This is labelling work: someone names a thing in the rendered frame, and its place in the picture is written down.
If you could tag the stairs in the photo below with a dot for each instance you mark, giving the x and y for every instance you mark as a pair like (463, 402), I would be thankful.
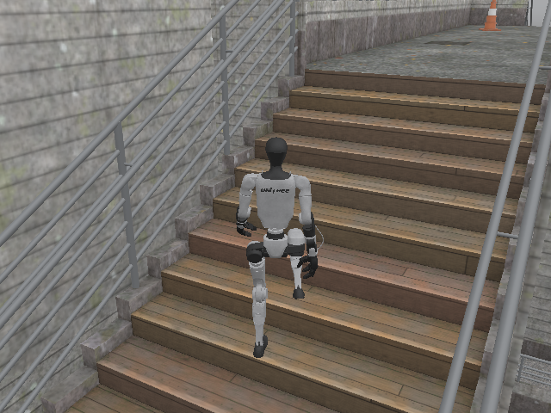
(404, 173)

